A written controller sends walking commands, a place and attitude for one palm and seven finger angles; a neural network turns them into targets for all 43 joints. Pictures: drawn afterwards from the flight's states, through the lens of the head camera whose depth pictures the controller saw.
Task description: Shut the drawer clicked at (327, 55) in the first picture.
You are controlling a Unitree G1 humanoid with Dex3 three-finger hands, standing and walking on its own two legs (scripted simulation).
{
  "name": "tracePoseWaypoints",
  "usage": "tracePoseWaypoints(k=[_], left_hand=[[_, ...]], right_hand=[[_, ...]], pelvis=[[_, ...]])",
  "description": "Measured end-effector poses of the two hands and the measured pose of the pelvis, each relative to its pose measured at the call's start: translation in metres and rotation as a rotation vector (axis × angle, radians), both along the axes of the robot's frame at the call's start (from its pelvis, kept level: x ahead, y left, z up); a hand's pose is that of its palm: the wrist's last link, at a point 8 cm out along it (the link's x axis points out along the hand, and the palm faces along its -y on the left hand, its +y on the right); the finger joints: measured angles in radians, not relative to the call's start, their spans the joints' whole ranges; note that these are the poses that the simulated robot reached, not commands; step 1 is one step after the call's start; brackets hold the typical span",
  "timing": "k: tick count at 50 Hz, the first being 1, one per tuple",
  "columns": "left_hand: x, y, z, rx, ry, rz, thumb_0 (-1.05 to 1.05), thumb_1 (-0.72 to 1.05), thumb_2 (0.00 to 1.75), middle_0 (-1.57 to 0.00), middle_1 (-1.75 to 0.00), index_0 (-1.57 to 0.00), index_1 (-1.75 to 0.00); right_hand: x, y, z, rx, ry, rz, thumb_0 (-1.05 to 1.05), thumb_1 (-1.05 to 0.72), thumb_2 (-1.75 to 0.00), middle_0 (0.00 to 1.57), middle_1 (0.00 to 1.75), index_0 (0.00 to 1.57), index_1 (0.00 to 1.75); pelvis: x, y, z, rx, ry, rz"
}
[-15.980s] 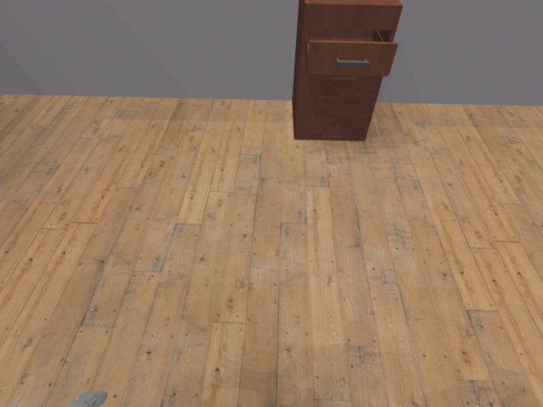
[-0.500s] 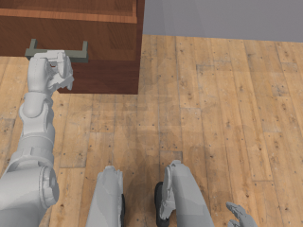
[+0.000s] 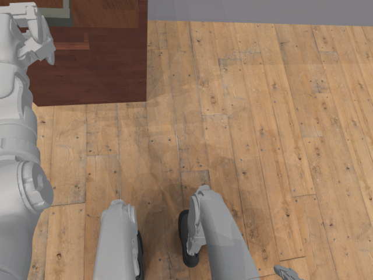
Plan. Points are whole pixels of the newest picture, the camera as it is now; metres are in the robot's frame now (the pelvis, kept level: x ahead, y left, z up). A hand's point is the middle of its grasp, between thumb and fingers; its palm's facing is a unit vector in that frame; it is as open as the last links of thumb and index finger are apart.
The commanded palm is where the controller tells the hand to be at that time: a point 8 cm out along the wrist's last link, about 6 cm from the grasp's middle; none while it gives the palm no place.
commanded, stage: push the drawer shut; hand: left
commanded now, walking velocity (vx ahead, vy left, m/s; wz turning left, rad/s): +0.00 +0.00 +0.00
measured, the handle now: (29, 8) +0.63 +0.24 +0.03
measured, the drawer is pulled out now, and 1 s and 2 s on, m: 0.05 0.00 0.00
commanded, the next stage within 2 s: pull the fist back off the drawer in 0.74 s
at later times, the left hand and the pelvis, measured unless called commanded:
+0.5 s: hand (51, 14) +0.61 +0.20 +0.04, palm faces +0.05 -1.00 -0.04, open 3.1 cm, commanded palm +0.62 +0.21 +0.03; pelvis +0.01 +0.00 +0.00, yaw -1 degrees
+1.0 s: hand (41, 11) +0.62 +0.22 +0.04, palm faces +0.04 -1.00 -0.06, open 3.1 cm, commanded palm +0.63 +0.19 +0.03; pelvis -0.02 +0.00 -0.02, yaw -2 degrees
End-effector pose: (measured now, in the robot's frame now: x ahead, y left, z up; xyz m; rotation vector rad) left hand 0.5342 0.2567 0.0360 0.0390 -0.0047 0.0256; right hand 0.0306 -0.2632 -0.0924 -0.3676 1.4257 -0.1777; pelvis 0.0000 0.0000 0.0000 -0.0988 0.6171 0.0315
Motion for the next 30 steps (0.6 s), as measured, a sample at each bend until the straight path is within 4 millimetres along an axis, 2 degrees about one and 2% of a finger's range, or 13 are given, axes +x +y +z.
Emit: tracePoseWaypoints(k=[8,22,30], left_hand=[[0.018,0.0,0.001,-0.001,0.008,0.005,-0.01,0.8,0.91,-1.4,-1.6,-1.4,-1.6],[0.045,-0.003,0.003,0.003,0.013,0.02,0.01,0.82,0.93,-1.4,-1.6,-1.4,-1.6],[0.055,0.003,0.001,0.008,0.011,0.014,-0.02,0.74,0.95,-1.4,-1.6,-1.4,-1.6]], right_hand=[[-0.013,0.006,0.003,0.006,0.056,-0.024,0.0,-0.91,-0.9,0.2,0.3,0.2,0.3],[-0.018,0.004,0.007,-0.003,0.108,-0.036,0.0,-0.91,-0.9,0.2,0.3,0.2,0.3],[-0.025,0.002,0.005,-0.02,0.129,-0.039,0.0,-0.91,-0.9,0.2,0.3,0.2,0.3]], pelvis=[[0.003,0.001,0.001,-0.006,0.016,-0.004],[0.007,-0.001,0.0,-0.013,0.038,-0.002],[0.005,-0.003,-0.007,-0.021,0.052,-0.001]])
